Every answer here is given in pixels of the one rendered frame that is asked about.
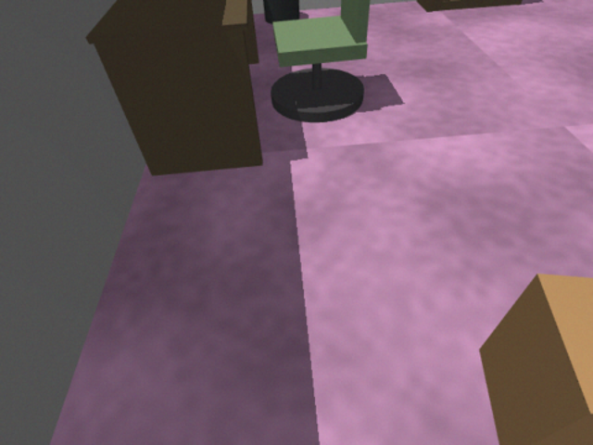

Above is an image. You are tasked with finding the office chair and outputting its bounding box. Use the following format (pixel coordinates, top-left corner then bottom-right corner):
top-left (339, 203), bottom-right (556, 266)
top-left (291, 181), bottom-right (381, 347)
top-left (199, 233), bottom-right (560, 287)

top-left (271, 0), bottom-right (370, 122)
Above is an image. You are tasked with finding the desk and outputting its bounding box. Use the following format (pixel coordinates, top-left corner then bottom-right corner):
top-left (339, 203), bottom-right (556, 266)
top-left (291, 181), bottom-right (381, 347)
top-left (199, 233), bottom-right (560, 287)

top-left (86, 0), bottom-right (263, 176)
